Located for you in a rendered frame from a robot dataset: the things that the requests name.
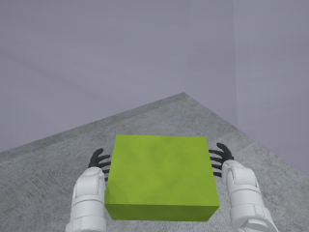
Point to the right robot forearm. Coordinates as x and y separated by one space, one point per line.
247 205

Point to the robot right hand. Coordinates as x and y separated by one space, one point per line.
226 155

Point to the carton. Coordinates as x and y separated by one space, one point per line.
161 178

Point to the left robot forearm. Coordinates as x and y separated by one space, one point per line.
87 204

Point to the robot left hand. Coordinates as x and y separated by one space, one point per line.
95 159

